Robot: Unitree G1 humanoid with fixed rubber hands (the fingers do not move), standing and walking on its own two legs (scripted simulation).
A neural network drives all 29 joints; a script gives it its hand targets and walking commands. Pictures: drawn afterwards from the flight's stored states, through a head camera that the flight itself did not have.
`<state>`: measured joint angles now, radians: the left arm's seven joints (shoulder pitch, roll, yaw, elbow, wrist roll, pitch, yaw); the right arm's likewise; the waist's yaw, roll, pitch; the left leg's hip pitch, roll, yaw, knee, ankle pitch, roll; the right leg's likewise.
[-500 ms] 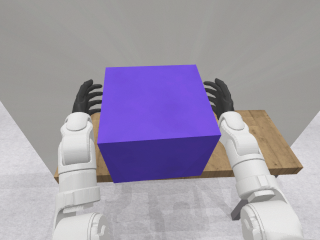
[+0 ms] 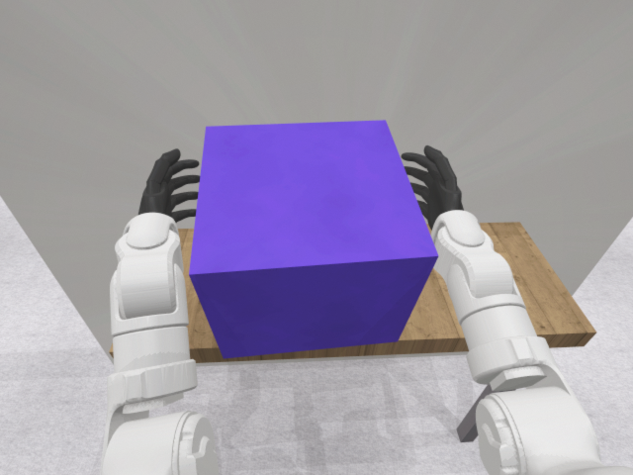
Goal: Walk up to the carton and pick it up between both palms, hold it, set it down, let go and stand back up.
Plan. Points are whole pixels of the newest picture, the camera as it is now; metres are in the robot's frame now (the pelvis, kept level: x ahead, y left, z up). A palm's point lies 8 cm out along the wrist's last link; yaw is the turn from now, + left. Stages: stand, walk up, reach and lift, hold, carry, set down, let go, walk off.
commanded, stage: hold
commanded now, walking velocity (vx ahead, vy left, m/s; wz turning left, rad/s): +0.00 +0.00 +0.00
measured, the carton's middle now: (305, 238) +0.40 +0.01 +0.12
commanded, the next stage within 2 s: none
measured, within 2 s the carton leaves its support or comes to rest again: neither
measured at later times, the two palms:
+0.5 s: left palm (156, 213) +0.35 +0.18 +0.20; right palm (444, 204) +0.36 -0.16 +0.19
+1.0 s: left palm (156, 213) +0.35 +0.18 +0.20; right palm (445, 204) +0.36 -0.16 +0.19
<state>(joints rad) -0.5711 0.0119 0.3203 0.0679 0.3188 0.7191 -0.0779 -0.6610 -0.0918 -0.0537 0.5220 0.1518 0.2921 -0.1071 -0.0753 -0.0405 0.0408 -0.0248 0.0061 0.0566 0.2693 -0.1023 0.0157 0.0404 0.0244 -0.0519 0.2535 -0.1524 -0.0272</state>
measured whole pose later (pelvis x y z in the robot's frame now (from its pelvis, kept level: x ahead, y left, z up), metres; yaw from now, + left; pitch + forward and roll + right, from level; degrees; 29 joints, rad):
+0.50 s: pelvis +0.00 +0.00 +0.00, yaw +0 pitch -9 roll +0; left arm -0.58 0.01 0.32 0.03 0.33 0.77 -0.09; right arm -0.68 -0.10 -0.05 0.50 0.16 0.33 -0.11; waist -0.08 -0.04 0.04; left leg -0.02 0.01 0.06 0.27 -0.11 0.02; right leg 0.05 0.02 -0.05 0.25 -0.15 -0.03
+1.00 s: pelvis +0.00 +0.00 +0.00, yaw +0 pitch -9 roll +0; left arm -0.56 0.01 0.32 0.00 0.33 0.78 -0.10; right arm -0.66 -0.10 -0.04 0.47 0.17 0.34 -0.12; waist -0.08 -0.04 0.04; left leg -0.01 0.01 0.06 0.27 -0.11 0.02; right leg 0.06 0.02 -0.05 0.25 -0.15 -0.03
